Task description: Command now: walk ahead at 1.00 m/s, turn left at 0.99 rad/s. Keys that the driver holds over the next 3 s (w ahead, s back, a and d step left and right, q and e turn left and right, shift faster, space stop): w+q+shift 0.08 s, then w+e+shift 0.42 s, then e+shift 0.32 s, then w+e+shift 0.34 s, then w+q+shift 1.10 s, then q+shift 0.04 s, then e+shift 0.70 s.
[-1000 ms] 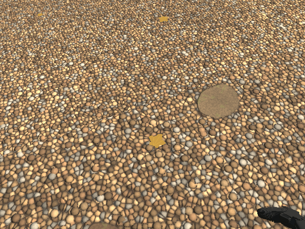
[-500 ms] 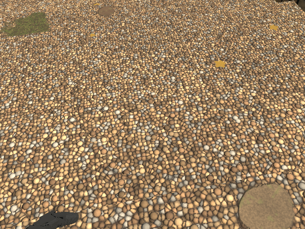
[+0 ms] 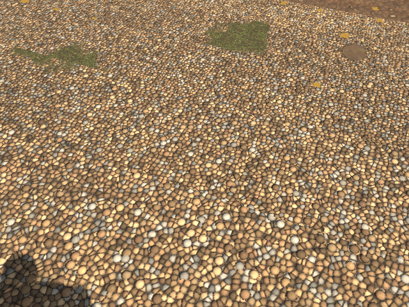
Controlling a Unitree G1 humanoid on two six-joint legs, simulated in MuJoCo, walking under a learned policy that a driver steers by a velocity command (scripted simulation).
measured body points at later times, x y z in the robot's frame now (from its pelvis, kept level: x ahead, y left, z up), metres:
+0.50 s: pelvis +0.47 -0.14 -0.18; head +0.48 -0.15 +0.27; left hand +0.38 +0.12 -0.31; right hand +0.65 -0.37 -0.28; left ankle +0.42 -0.01 -0.77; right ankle +0.46 -0.21 -0.90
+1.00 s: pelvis +0.77 -0.18 -0.17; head +0.76 -0.19 +0.28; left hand +1.05 -0.04 -0.26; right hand +0.68 -0.47 -0.28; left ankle +0.80 -0.05 -0.90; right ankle +0.75 -0.30 -0.83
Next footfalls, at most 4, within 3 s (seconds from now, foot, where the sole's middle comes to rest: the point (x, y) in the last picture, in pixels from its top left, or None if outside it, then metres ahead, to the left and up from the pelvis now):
0.34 right None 0.50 -0.21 -0.94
0.68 left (232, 227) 0.84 -0.06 -0.94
1.12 right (300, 239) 0.78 -0.33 -0.94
1.50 left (309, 189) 1.14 -0.46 -1.13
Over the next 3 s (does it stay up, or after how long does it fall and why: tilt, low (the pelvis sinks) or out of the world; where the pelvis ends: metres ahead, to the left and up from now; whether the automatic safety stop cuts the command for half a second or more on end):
stays up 2.04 -0.71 -0.54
